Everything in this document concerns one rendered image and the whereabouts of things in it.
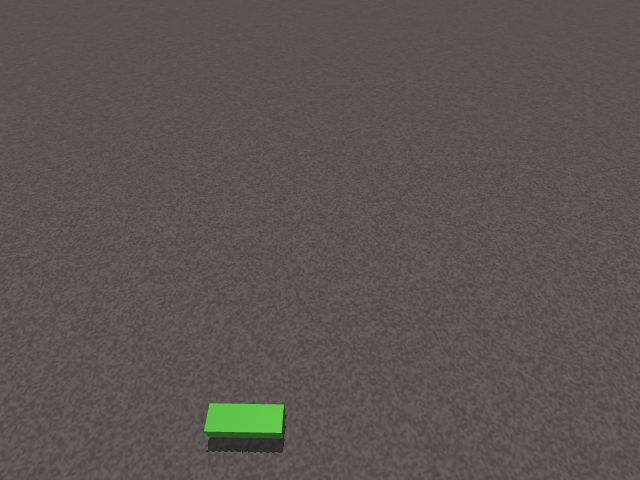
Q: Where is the carton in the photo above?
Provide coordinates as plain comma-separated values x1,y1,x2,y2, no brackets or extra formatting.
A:
204,403,285,438

